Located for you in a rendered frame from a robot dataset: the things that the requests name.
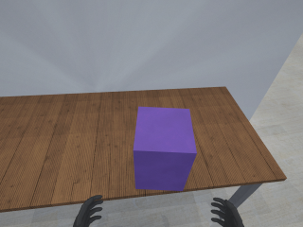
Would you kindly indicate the left robot hand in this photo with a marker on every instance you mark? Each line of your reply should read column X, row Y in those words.
column 84, row 219

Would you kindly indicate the carton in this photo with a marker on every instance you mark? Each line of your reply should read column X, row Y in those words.
column 164, row 148

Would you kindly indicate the right robot hand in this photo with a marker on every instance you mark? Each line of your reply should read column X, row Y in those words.
column 230, row 213

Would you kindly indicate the table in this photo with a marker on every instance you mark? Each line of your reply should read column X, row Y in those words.
column 63, row 149

